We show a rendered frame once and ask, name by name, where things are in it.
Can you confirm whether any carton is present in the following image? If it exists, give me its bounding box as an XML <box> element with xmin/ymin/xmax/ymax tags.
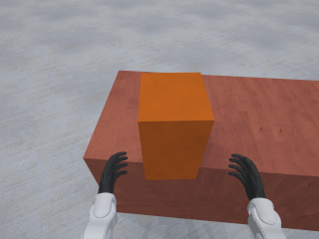
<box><xmin>138</xmin><ymin>72</ymin><xmax>214</xmax><ymax>180</ymax></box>

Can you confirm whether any pedestal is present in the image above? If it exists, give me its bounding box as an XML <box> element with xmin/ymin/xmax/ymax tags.
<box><xmin>83</xmin><ymin>70</ymin><xmax>319</xmax><ymax>232</ymax></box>

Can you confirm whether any robot left hand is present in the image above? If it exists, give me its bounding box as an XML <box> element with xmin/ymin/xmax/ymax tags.
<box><xmin>98</xmin><ymin>151</ymin><xmax>128</xmax><ymax>194</ymax></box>

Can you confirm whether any robot right hand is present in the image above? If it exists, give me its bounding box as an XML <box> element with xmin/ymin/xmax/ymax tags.
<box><xmin>228</xmin><ymin>153</ymin><xmax>266</xmax><ymax>200</ymax></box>

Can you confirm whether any robot right forearm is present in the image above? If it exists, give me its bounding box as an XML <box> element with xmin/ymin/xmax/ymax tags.
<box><xmin>247</xmin><ymin>197</ymin><xmax>287</xmax><ymax>239</ymax></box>

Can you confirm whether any robot left forearm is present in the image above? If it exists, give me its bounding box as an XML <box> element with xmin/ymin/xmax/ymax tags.
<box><xmin>80</xmin><ymin>192</ymin><xmax>118</xmax><ymax>239</ymax></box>

